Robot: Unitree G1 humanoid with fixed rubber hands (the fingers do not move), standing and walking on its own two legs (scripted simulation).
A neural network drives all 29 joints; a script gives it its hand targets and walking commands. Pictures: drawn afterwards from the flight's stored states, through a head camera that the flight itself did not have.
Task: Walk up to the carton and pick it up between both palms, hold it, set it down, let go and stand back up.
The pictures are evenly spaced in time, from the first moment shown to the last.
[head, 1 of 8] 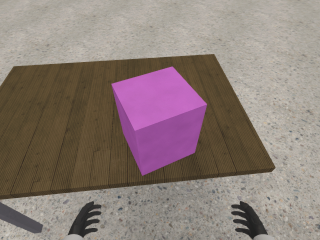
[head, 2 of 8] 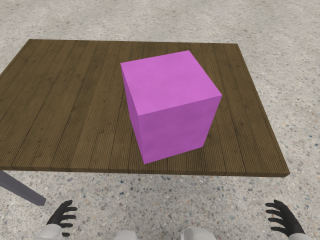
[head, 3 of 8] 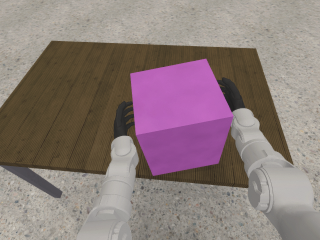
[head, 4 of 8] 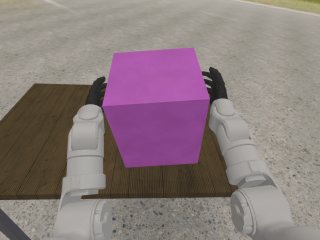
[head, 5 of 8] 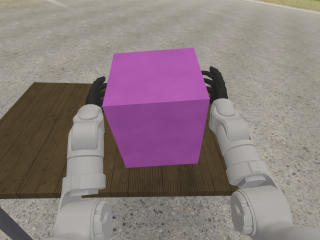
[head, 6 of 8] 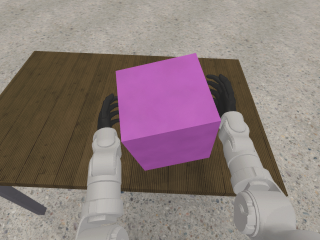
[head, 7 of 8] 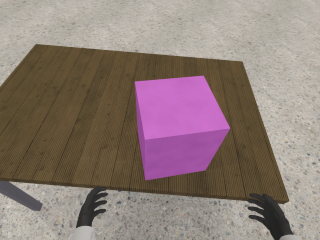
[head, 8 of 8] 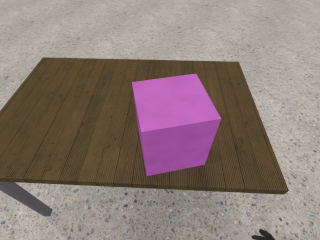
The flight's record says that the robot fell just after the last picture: no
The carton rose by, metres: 0.22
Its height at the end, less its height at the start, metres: +0.00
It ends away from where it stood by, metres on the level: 0.01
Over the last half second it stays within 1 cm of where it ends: yes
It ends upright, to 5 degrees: yes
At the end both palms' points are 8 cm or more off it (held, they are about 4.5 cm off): yes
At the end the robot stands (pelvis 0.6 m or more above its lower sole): yes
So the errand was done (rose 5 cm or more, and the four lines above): yes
